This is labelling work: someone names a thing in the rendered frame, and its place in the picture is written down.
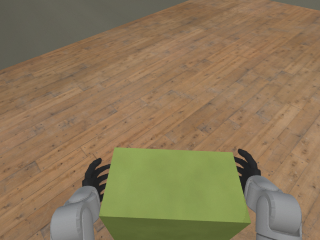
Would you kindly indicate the robot right forearm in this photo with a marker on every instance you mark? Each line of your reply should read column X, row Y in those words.
column 278, row 214

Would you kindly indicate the robot right hand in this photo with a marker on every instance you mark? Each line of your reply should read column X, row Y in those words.
column 249, row 169

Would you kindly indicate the robot left forearm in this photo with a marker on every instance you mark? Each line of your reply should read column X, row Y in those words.
column 75, row 219

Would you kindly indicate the carton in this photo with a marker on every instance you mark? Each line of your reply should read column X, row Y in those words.
column 165, row 194

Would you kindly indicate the robot left hand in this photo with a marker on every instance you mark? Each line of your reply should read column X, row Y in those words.
column 91, row 177

